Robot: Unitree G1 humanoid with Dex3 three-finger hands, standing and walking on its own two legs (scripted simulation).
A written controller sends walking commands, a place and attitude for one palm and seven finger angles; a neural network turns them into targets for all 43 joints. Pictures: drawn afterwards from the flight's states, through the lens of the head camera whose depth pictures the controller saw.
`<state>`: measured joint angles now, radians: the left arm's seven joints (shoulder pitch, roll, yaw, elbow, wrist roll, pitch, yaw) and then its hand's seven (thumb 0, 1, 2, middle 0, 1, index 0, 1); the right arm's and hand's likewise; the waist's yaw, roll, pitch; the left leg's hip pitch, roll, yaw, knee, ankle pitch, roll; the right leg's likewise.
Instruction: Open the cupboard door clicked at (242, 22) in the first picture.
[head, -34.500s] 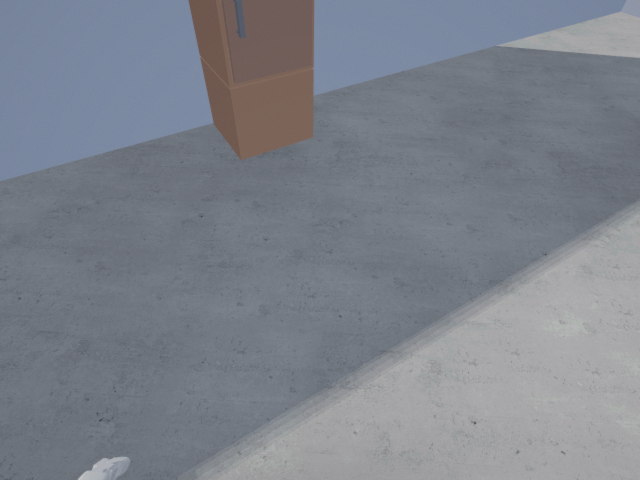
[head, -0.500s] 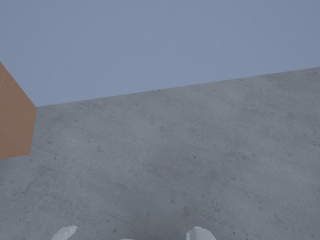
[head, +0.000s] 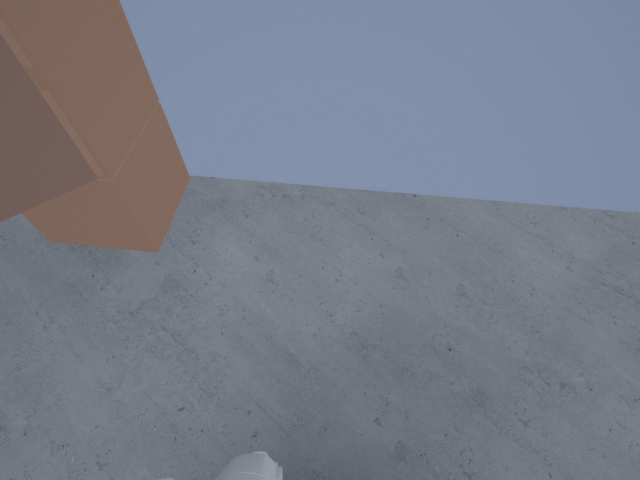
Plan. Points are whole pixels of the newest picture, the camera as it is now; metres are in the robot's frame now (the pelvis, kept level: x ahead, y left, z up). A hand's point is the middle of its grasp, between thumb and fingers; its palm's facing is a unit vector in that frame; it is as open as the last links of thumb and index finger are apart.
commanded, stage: turn to face it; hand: left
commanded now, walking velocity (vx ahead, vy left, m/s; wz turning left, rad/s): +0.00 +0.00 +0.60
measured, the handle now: out of the picture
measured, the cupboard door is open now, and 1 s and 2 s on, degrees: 44 44 44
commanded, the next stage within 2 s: take the last steps up to it in 1.04 s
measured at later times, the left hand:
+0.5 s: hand out of the picture +0.07 +0.24 -0.16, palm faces +0.26 -0.93 -0.27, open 7.4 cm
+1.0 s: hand out of the picture -0.09 +0.17 -0.19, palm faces +0.59 -0.77 -0.22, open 7.4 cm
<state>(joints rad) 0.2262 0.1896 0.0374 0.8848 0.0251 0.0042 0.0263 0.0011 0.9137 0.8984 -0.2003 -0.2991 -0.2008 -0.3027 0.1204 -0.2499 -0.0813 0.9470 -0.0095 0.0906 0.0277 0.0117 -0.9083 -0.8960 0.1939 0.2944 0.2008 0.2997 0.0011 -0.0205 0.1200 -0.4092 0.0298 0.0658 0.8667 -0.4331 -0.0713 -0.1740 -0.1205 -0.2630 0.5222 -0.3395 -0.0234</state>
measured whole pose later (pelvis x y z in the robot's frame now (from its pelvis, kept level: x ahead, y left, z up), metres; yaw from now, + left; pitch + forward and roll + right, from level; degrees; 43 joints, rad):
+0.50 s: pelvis +0.01 +0.00 +0.00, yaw +16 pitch +1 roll -1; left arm 0.11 0.25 0.06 0.86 0.01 0.05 0.01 0.00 0.91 0.90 -0.19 -0.30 -0.19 -0.30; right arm 0.20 -0.22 -0.06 0.93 -0.02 0.05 0.01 0.01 -0.90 -0.90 0.20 0.30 0.21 0.30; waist -0.02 0.01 0.09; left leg -0.31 -0.04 -0.10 0.51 -0.22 0.01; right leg -0.39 -0.04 0.01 0.79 -0.41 0.08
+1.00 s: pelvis +0.01 -0.01 -0.01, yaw +35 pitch +1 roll +0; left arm 0.28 0.23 0.05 0.93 0.02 0.02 0.02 0.00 0.91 0.90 -0.20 -0.30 -0.20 -0.30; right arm 0.09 -0.24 -0.07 0.93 -0.01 0.05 0.02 0.01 -0.91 -0.90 0.19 0.29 0.20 0.30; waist 0.03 -0.05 0.10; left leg -0.28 0.00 0.09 0.59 -0.32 0.00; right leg -0.24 -0.17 -0.25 0.66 -0.39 0.04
